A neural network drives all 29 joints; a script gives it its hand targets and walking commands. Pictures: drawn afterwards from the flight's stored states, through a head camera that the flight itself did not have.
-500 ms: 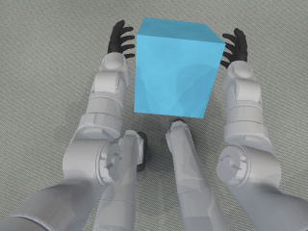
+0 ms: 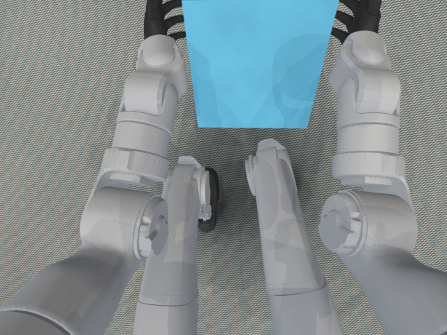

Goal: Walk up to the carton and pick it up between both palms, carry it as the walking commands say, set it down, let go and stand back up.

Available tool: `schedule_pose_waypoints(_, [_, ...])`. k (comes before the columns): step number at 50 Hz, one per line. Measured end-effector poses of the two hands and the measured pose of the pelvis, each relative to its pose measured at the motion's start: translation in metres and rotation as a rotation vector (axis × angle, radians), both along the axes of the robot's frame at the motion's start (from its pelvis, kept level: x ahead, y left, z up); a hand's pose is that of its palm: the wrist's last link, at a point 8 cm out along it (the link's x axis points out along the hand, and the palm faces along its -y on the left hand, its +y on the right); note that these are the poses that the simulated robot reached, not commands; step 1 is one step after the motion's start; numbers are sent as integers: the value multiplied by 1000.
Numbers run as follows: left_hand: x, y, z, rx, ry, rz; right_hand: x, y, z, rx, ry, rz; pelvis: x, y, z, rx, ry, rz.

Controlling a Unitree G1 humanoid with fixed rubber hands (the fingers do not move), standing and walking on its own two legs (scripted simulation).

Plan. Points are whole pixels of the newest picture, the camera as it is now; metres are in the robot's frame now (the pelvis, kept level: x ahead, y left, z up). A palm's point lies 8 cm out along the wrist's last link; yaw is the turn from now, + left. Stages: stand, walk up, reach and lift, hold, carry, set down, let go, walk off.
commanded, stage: set down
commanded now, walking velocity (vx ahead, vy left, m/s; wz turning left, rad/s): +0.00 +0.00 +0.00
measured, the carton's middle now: (253, 41) +0.54 -0.10 -0.22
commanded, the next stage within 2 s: none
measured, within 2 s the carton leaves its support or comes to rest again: neither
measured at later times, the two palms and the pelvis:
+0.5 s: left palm (191, 62) +0.51 +0.01 -0.17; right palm (353, 62) +0.46 -0.26 -0.17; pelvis +0.01 -0.05 -0.06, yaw +1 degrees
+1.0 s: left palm (200, 56) +0.54 +0.00 -0.25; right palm (342, 48) +0.50 -0.27 -0.23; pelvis +0.01 -0.01 -0.11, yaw +0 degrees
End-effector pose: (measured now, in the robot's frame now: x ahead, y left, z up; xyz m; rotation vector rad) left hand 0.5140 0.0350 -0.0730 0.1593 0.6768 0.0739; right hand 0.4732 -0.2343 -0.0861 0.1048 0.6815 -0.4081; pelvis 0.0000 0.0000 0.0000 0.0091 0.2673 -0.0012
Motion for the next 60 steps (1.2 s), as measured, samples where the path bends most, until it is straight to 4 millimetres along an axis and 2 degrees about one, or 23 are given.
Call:
schedule_pose_waypoints(3, [12,-11,-7,-13,-6,-12,4,-10,-10,-3,-9,-21,6,-6,-3,12,15,-4])
schedule_pose_waypoints(8, [22,-28,-38,-29,28,-60,5,-25,-29,-37,28,-56,15,-16,-10,28,57,-10])
schedule_pose_waypoints(16, [-1,-38,-88,-68,50,-16,-11,-37,-73,-3,36,-78,23,-34,-29,58,101,-18])
schedule_pose_waypoints(21, [-10,-31,-97,-66,35,-10,-17,-30,-82,10,19,-78,17,-45,-46,91,86,-16])
schedule_pose_waypoints(25, [-8,-24,-93,-52,7,-20,-15,-23,-81,14,-6,-78,7,-48,-57,96,64,-8])
schedule_pose_waypoints(29, [1,-22,-86,-30,-9,-33,-11,-20,-85,9,-18,-63,-4,-46,-67,83,39,-1])
schedule_pose_waypoints(33, [15,-20,-88,-15,15,-78,-3,-19,-94,-10,11,-33,-12,-40,-79,76,29,1])
schedule_pose_waypoints(39, [21,-18,-113,30,52,-89,15,-20,-109,-28,42,-3,-15,-27,-94,44,61,5])
schedule_pose_waypoints(43, [21,-21,-142,17,72,-66,25,-24,-126,-43,54,9,-9,-19,-102,21,102,7])
schedule_pose_waypoints(47, [21,-26,-171,-32,93,-63,26,-30,-141,-84,71,-3,0,-12,-107,11,151,3])
schedule_pose_waypoints(52, [34,-34,-176,-61,51,-22,30,-35,-146,-57,10,-41,13,-6,-113,-9,176,-4])
schedule_pose_waypoints(60, [61,-42,-187,-114,27,-126,48,-47,-158,-36,-48,-53,26,-3,-123,-28,197,-2])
